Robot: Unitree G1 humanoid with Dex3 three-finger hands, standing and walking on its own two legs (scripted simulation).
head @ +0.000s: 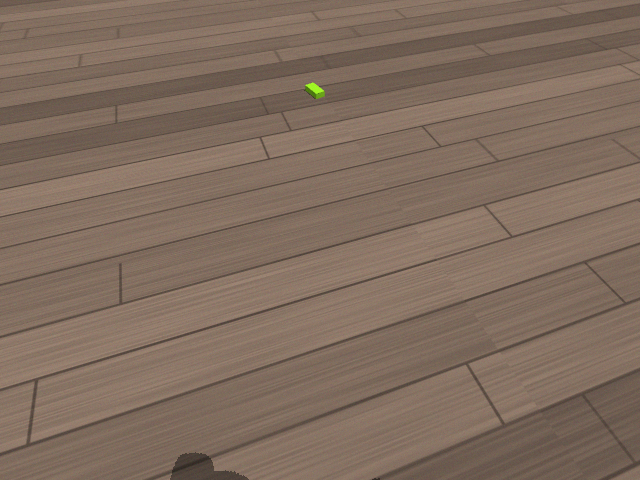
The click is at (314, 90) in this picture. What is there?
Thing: flat box
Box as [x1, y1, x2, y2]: [305, 82, 324, 98]
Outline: 305,85 305,89 315,98 324,95 324,91 313,82
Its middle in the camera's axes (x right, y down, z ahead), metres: -0.04 -0.95 +2.44
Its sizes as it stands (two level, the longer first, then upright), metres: 0.131 0.062 0.035
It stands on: the floor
